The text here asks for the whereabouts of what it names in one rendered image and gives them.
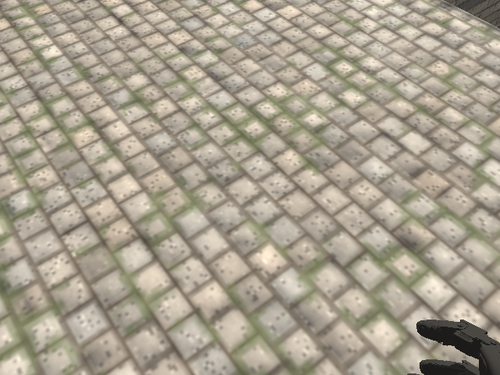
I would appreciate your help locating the robot right hand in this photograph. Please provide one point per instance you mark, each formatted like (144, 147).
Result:
(466, 337)

